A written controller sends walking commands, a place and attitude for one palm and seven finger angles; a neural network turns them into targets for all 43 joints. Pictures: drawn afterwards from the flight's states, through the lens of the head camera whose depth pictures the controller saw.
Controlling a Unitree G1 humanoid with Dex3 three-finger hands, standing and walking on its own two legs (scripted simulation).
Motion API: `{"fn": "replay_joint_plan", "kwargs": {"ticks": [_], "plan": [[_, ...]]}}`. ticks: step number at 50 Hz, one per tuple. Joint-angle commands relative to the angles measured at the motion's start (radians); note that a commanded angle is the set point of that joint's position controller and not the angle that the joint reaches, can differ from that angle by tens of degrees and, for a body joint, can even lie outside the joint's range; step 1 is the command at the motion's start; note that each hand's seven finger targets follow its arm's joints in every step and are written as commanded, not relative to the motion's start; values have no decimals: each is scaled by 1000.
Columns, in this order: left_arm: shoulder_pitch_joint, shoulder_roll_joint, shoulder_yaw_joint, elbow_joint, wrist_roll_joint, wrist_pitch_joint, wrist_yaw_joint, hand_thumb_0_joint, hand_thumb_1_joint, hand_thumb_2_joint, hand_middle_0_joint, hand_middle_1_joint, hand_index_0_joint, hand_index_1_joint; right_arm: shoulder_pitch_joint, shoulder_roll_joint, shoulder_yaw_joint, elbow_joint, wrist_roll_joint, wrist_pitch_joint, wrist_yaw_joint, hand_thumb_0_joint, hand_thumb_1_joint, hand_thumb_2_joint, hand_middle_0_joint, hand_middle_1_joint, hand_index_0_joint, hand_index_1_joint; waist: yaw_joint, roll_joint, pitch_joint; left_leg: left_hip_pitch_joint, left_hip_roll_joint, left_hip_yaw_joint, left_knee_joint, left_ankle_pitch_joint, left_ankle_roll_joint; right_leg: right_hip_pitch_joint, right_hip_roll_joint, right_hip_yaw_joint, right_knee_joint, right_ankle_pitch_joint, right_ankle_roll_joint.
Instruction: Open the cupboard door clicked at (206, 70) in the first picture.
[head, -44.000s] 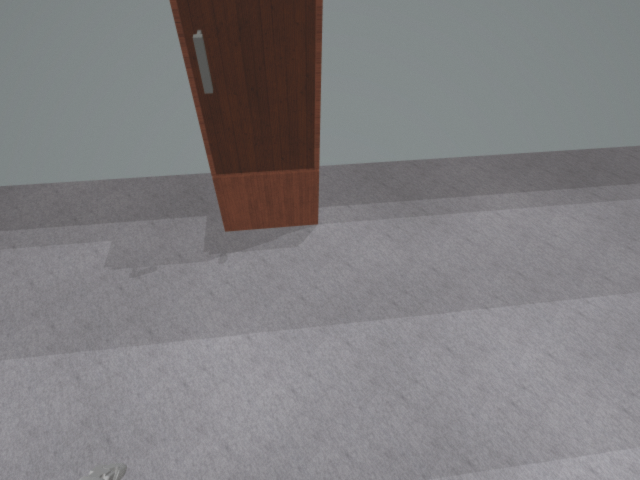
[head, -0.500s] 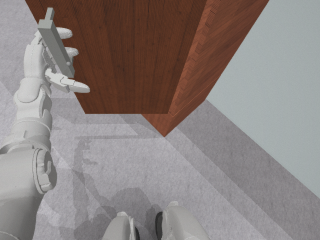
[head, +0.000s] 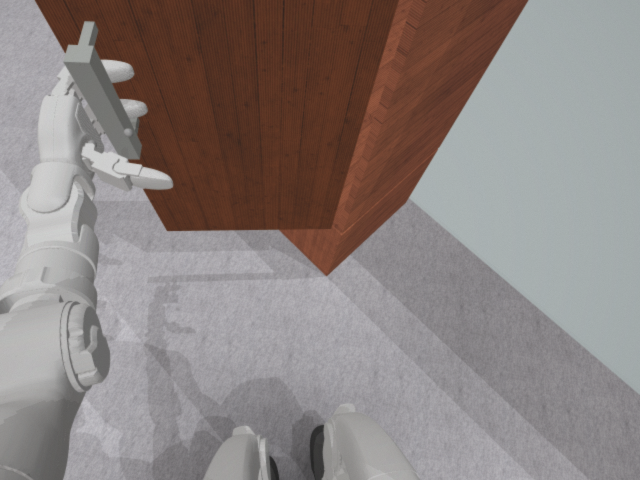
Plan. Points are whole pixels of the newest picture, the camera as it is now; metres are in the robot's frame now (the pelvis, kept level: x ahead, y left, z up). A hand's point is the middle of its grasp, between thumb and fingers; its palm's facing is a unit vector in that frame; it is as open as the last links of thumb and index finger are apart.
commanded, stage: close the thumb around the handle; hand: left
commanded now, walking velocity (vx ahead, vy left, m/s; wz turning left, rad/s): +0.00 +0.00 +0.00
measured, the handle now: (112, 96) +0.57 +0.20 +0.06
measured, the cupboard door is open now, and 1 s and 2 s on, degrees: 49 52 99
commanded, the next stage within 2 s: pull the door open along its arc in 0.64 s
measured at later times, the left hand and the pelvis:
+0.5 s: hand (125, 134) +0.52 +0.18 +0.06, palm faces -0.01 -1.00 -0.03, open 6.6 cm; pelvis +0.00 +0.00 +0.00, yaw +0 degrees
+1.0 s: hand (126, 144) +0.50 +0.18 +0.06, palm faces -0.03 -1.00 -0.02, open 5.9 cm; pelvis +0.01 +0.00 +0.01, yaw -1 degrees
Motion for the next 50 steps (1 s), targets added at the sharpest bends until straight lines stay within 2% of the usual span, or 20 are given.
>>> {"fn": "replay_joint_plan", "kwargs": {"ticks": [1, 4, 7, 8, 9, 11, 13, 18, 19, 22, 24, 27, 29, 32, 36, 38, 39, 42, 49, 50], "plan": [[-439, 213, 13, -260, -17, -80, -10, 0, -276, 396, -316, -1224, -316, -1224, 192, -182, -66, -37, 1, -12, -10, 0, -900, -900, 200, 300, 200, 300, -1, 171, -553, 390, 31, -139, -113, 599, -73, 280, -6, 89, -67, 363, 25], [-409, 180, -4, -231, -27, -72, -12, 0, -108, 468, -328, -1242, -328, -1242, 184, -180, -66, -36, 5, -9, -7, 0, -900, -900, 200, 300, 200, 300, -9, 120, -495, 357, 32, -130, -120, 558, -67, 281, -3, 89, -80, 349, 29], [-426, 182, -4, -237, -25, -76, -8, 0, 60, 540, -340, -1260, -340, -1260, 184, -182, -68, -31, 5, -11, -10, 0, -900, -900, 200, 300, 200, 300, -11, 123, -497, 358, 29, -131, -119, 545, -65, 275, -6, 91, -80, 344, 29], [-407, 212, 18, -222, -20, -75, -4, 0, 116, 564, -344, -1266, -344, -1266, 184, -185, -67, -32, 6, -10, -11, 0, -900, -900, 200, 300, 200, 300, 0, 115, -484, 342, 28, -131, -124, 530, -66, 282, -6, 91, -79, 334, 27], [-433, 179, -15, -234, -18, -77, -4, 0, 172, 588, -348, -1272, -348, -1272, 182, -182, -65, -34, 4, -11, -10, 0, -900, -900, 200, 300, 200, 300, -15, 115, -482, 345, 27, -133, -127, 522, -65, 278, -6, 90, -79, 329, 28], [-435, 173, -11, -239, -23, -85, -1, 0, 284, 636, -356, -1284, -356, -1284, 182, -181, -69, -28, 3, -14, -10, 0, -900, -900, 200, 300, 200, 300, -7, 153, -505, 388, 31, -140, -120, 568, -75, 249, -6, 86, -75, 329, 27], [-426, 172, -12, -209, -19, -79, -1, 0, 396, 684, -364, -1296, -364, -1296, 183, -183, -69, -23, 3, -13, -11, 0, -900, -900, 200, 300, 200, 300, -17, 109, -486, 366, 31, -140, -117, 550, -72, 249, -5, 86, -77, 325, 29], [-462, 184, -9, -220, -17, -80, -4, 0, 676, 804, -384, -1326, -384, -1326, 185, -184, -68, -21, 1, -16, -13, 0, -900, -900, 200, 300, 200, 300, -23, 117, -505, 359, 29, -137, -111, 541, -67, 258, -7, 89, -72, 333, 30], [-442, 195, -2, -218, -13, -80, -6, 0, 732, 828, -388, -1332, -388, -1332, 182, -183, -67, -25, 3, -16, -13, 0, -900, -900, 200, 300, 200, 300, -9, 121, -505, 353, 28, -139, -116, 537, -70, 269, -7, 90, -71, 328, 27], [-449, 168, -19, -219, -20, -79, -8, 0, 900, 900, -400, -1350, -400, -1350, 184, -182, -67, -23, 2, -15, -12, 0, -900, -900, 200, 300, 200, 300, -17, 131, -513, 381, 33, -147, -110, 569, -76, 239, -6, 83, -68, 328, 29], [-449, 185, -9, -197, -19, -69, -7, 0, 900, 900, -400, -1350, -400, -1350, 183, -185, -64, -24, 3, -14, -14, 0, -900, -900, 200, 300, 200, 300, -23, 92, -484, 328, 28, -138, -115, 512, -64, 265, -6, 89, -75, 319, 30], [-465, 215, 12, -211, -15, -73, -6, 0, 900, 900, -400, -1350, -400, -1350, 186, -187, -65, -25, 2, -16, -17, 0, -900, -900, 200, 300, 200, 300, -16, 127, -507, 344, 28, -141, -111, 527, -67, 258, -7, 90, -68, 323, 27], [-444, 197, 0, -199, -17, -66, -9, 0, 900, 900, -400, -1350, -400, -1350, 183, -184, -62, -30, 3, -17, -15, 0, -900, -900, 200, 300, 200, 300, -18, 107, -502, 324, 25, -135, -112, 515, -63, 274, -7, 91, -71, 328, 28], [-460, 193, -7, -214, -12, -73, -7, 0, 900, 900, -400, -1350, -400, -1350, 187, -184, -64, -28, 0, -16, -15, 0, -900, -900, 200, 300, 200, 300, -15, 145, -511, 366, 31, -148, -113, 558, -74, 244, -7, 84, -65, 325, 26], [-446, 193, 0, -223, -18, -77, -7, 0, 900, 900, -400, -1350, -400, -1350, 189, -184, -66, -28, 1, -14, -12, 0, -900, -900, 200, 300, 200, 300, -14, 125, -527, 363, 31, -143, -109, 570, -72, 263, -5, 86, -67, 343, 28], [-431, 234, 29, -202, -14, -70, -6, 0, 900, 900, -400, -1350, -400, -1350, 187, -189, -64, -28, 3, -12, -14, 0, -900, -900, 200, 300, 200, 300, -11, 112, -492, 326, 28, -135, -116, 527, -66, 276, -5, 89, -73, 331, 28], [-401, 226, 26, -199, -14, -67, -8, 0, 900, 900, -400, -1350, -400, -1350, 187, -187, -64, -35, 5, -11, -15, 0, -900, -900, 200, 300, 200, 300, -4, 91, -493, 314, 26, -131, -121, 510, -62, 293, -5, 91, -75, 328, 28], [-324, 209, 28, -233, -25, -73, -17, 0, 900, 900, -400, -1350, -400, -1350, 179, -182, -67, -49, 6, -9, -12, 0, -900, -900, 200, 300, 200, 300, 26, 127, -526, 363, 29, -130, -128, 585, -72, 310, -5, 86, -71, 359, 24], [-65, 137, 6, -348, -66, -55, -35, 0, 900, 900, -400, -1350, -400, -1350, 140, -170, -76, -109, 25, 5, -1, 0, -900, -900, 200, 300, 200, 300, 79, 52, -495, 340, 24, -99, -171, 585, -63, 408, -4, 87, -96, 401, 27], [-26, 127, 2, -398, -73, -59, -34, 0, 900, 900, -400, -1350, -400, -1350, 136, -168, -79, -121, 28, 4, -1, 0, -900, -900, 200, 300, 200, 300, 91, 60, -520, 363, 24, -103, -174, 634, -65, 425, -5, 85, -92, 423, 24]]}}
